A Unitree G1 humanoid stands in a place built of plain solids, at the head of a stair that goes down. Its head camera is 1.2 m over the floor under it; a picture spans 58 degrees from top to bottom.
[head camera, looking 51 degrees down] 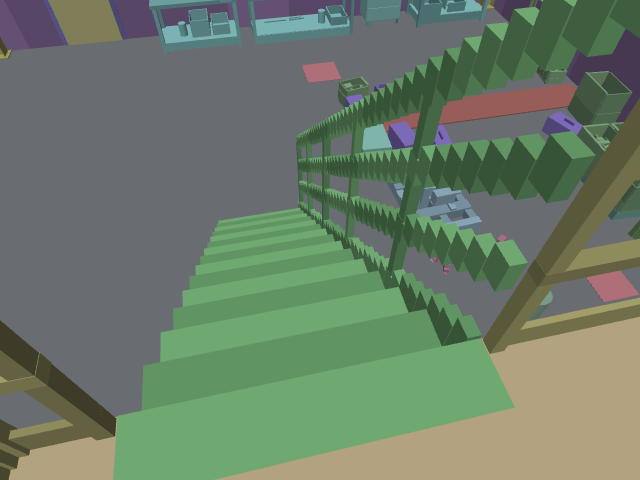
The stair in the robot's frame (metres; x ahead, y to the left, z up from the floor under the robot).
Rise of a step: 0.19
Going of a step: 0.23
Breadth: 1.05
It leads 12 degrees to the left of straight ahead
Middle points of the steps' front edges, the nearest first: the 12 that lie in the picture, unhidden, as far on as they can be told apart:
0.48 0.03 0.00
0.70 0.08 -0.19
0.92 0.13 -0.39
1.14 0.18 -0.58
1.36 0.22 -0.77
1.58 0.27 -0.97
1.81 0.32 -1.16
2.03 0.37 -1.35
2.25 0.42 -1.55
2.47 0.47 -1.74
2.69 0.52 -1.93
2.91 0.57 -2.13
